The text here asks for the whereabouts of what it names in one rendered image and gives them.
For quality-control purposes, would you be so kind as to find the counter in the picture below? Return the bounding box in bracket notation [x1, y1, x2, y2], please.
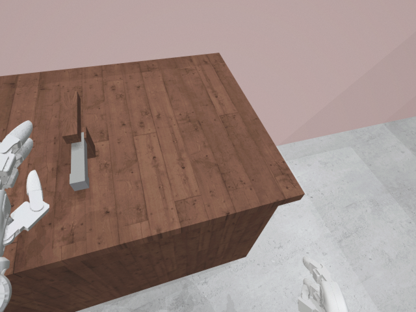
[0, 53, 305, 312]

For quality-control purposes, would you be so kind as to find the tap lever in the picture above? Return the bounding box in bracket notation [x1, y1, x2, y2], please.
[70, 132, 89, 191]

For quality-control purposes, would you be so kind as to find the robot right hand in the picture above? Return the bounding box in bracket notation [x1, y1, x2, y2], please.
[298, 256, 349, 312]

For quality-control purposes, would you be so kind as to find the robot left hand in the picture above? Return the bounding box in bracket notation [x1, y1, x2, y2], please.
[0, 120, 49, 257]

